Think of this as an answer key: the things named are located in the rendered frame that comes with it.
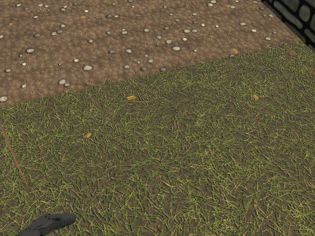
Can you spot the robot left hand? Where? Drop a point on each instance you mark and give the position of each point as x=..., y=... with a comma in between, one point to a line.
x=48, y=222

